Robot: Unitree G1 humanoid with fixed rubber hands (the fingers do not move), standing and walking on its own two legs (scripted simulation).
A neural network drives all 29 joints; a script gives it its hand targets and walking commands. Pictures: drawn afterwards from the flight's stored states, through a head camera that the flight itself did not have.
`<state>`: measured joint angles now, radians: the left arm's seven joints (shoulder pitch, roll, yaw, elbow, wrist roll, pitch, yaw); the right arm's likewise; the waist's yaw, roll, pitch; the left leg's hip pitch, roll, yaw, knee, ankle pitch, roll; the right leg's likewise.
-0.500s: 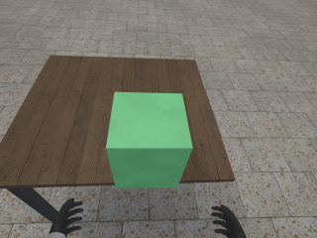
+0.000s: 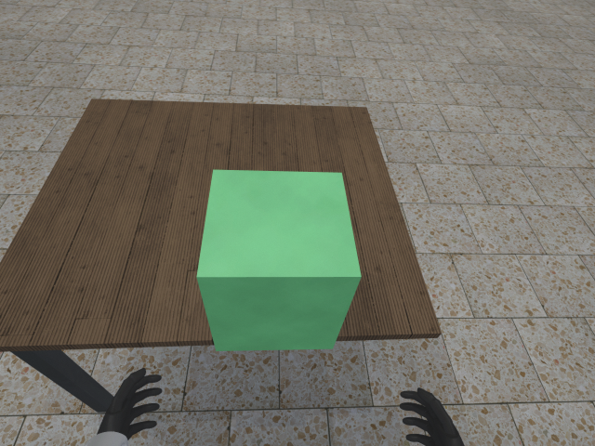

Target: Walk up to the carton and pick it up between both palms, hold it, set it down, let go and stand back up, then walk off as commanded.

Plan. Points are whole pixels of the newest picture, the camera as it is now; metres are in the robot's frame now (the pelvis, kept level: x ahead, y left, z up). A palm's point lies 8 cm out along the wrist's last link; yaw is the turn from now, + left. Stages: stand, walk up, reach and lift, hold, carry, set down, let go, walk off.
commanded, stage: stand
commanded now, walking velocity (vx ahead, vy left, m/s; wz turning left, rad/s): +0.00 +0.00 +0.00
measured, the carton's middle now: (276, 265) +0.42 +0.04 -0.05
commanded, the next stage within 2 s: none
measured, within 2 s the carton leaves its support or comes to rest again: neither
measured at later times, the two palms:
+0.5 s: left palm out of the picture +0.12 +0.31 -0.11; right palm out of the picture +0.11 -0.23 -0.10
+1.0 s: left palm out of the picture +0.07 +0.32 -0.13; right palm out of the picture +0.08 -0.23 -0.11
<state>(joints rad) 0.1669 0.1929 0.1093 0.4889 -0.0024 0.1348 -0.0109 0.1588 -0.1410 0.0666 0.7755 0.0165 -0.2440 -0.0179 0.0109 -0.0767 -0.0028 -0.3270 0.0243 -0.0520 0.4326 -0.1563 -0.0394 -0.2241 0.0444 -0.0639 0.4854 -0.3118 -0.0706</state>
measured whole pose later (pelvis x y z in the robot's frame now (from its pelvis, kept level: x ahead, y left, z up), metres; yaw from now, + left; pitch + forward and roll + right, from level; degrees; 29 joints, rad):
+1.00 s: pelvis -0.01 +0.04 +0.00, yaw +0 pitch +0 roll -2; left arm 0.19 0.29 0.11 0.94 0.00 -0.02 0.00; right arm 0.16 -0.29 0.07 0.99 -0.03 -0.04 -0.02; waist 0.01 -0.02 -0.03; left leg -0.36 0.02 -0.05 0.56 -0.21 -0.01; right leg -0.19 0.04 -0.06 0.49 -0.30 -0.03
